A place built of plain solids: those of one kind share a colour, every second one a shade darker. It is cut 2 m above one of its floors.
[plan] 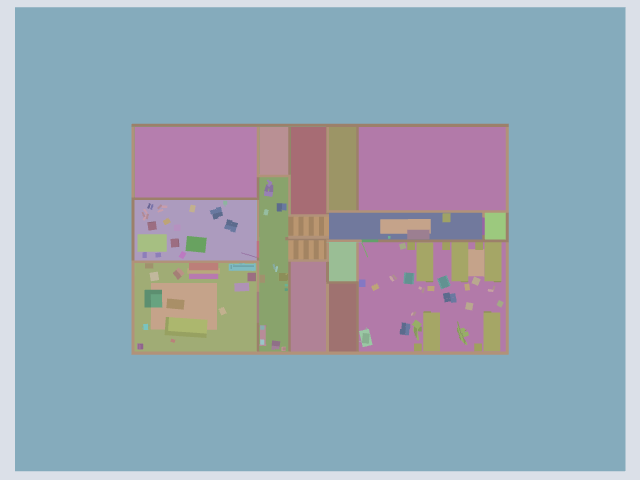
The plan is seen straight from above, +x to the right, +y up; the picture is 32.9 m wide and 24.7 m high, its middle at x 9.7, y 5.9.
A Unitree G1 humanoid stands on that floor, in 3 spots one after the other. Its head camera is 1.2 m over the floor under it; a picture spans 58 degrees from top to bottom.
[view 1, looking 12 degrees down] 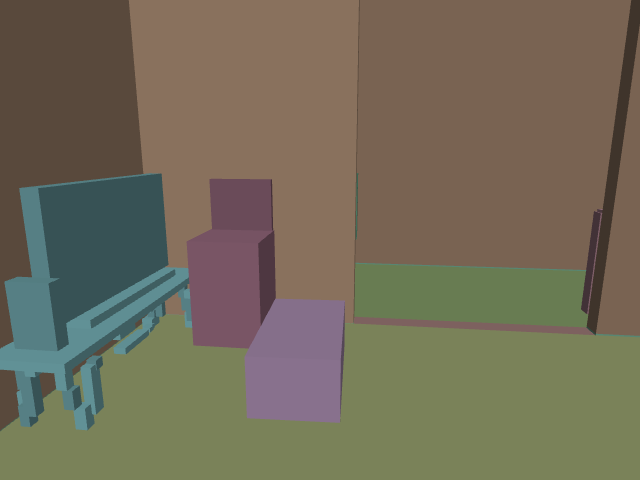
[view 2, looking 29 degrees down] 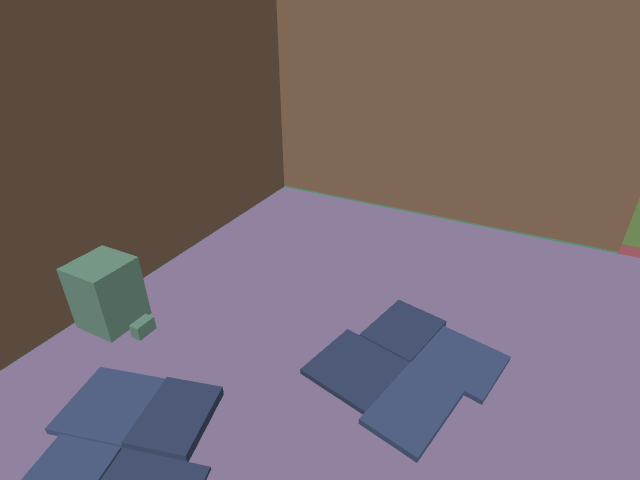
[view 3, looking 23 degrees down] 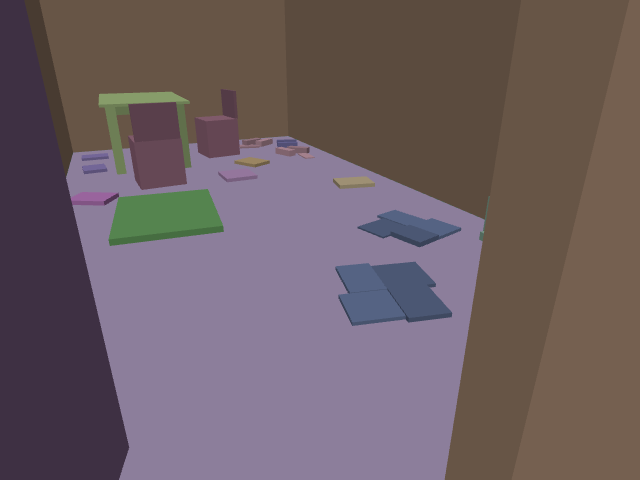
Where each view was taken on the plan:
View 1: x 3.58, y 3.12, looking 7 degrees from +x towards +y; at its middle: wall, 2.96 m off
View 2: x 3.92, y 6.38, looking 27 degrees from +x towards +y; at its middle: upper_floor_dining_room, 2.48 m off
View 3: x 6.87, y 5.40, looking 155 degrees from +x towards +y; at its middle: upper_floor_dining_room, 3.07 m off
